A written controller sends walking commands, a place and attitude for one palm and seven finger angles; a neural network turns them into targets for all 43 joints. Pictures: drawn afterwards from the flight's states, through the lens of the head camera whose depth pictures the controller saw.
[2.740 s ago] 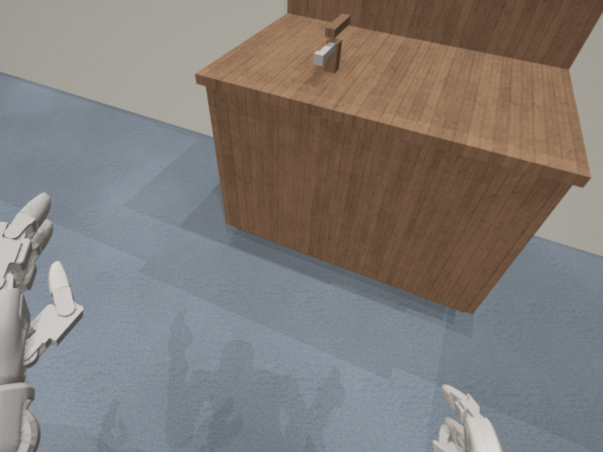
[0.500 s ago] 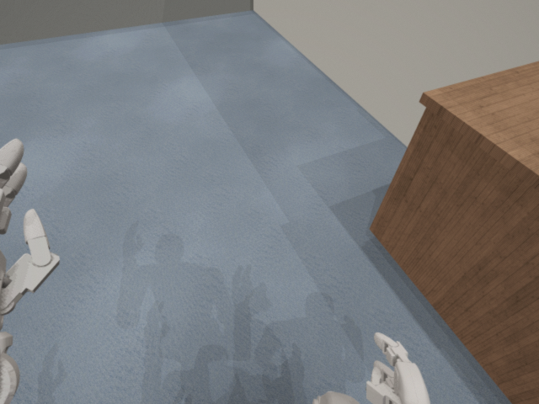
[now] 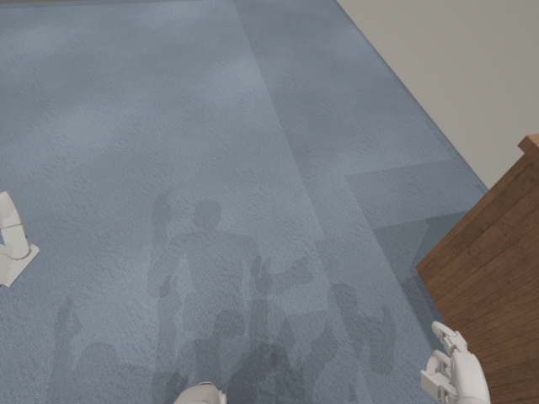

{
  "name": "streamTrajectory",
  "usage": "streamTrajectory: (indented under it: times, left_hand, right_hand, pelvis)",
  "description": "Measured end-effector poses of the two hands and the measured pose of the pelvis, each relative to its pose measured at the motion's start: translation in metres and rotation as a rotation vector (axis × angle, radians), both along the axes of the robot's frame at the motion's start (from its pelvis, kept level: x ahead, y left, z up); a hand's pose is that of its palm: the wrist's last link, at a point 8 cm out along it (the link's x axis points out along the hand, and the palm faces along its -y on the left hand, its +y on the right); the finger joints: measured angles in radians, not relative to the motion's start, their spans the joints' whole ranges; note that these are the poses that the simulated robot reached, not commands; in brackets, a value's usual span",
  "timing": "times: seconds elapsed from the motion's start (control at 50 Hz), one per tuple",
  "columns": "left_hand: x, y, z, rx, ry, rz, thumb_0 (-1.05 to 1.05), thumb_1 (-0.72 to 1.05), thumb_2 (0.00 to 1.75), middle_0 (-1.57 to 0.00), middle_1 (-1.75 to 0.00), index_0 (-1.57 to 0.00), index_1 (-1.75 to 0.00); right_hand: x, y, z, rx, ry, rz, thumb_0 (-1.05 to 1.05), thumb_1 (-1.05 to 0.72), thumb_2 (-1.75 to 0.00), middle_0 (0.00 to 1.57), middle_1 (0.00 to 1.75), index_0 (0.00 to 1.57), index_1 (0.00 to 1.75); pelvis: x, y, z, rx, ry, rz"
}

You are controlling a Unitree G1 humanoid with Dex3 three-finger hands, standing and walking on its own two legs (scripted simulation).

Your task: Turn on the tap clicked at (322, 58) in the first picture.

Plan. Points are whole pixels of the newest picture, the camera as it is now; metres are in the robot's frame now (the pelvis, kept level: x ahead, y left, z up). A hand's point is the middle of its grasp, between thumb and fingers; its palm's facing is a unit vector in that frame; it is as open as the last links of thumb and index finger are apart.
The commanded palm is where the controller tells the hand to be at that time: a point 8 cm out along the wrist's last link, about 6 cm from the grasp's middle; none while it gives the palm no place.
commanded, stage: turn to face it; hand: left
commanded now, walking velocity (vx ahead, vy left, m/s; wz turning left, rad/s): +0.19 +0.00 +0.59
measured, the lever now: out of the picture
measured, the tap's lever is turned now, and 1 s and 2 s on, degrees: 0 0 0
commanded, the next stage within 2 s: none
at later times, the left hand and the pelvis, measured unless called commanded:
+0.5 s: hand (140, 178) +0.32 +0.17 +0.19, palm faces +0.38 -0.84 -0.38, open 7.4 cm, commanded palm +0.26 +0.22 +0.20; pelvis +0.09 -0.06 +0.02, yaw -2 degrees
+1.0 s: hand (250, 163) +0.35 +0.05 +0.19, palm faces +0.04 -0.87 -0.50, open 7.4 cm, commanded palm +0.30 +0.13 +0.20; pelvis +0.06 -0.08 +0.01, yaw -20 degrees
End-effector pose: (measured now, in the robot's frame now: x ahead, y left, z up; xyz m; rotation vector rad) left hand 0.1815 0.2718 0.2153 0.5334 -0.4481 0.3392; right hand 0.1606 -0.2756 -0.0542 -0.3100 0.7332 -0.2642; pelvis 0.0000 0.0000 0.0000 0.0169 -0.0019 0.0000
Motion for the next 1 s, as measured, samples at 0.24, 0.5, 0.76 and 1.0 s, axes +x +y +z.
streamTrajectory:
  times: [0.24, 0.5, 0.76, 1.0]
  left_hand:
    - [0.023, -0.015, 0.012, 0.012, 0.112, 0.107, 0.01, 0.89, 0.9, -0.21, -0.31, -0.21, -0.3]
    - [0.098, -0.063, -0.012, -0.112, 0.151, 0.029, 0.01, 0.89, 0.9, -0.2, -0.31, -0.21, -0.3]
    - [0.13, -0.063, -0.002, -0.051, 0.09, -0.126, 0.01, 0.89, 0.9, -0.21, -0.31, -0.21, -0.3]
    - [0.151, -0.17, -0.008, 0.06, 0.168, -0.353, 0.01, 0.89, 0.9, -0.2, -0.31, -0.21, -0.3]
  right_hand:
    - [0.073, 0.076, -0.015, 0.275, 0.018, 0.185, 0.01, -0.91, -0.9, 0.2, 0.3, 0.2, 0.3]
    - [0.108, -0.009, -0.004, 0.158, -0.008, 0.102, 0.02, -0.91, -0.9, 0.2, 0.3, 0.2, 0.3]
    - [0.045, -0.04, 0.017, 0.085, -0.013, -0.126, 0.01, -0.91, -0.9, 0.19, 0.3, 0.2, 0.3]
    - [-0.04, -0.039, -0.042, 0.309, 0.061, -0.236, 0.01, -0.91, -0.9, 0.2, 0.3, 0.2, 0.3]
  pelvis:
    - [0.06, -0.029, 0.019, -0.026, 0.012, 0.05]
    - [0.088, -0.057, 0.02, 0.016, 0.014, -0.035]
    - [0.089, -0.044, 0.021, -0.019, 0.007, -0.206]
    - [0.056, -0.081, 0.007, -0.04, -0.007, -0.357]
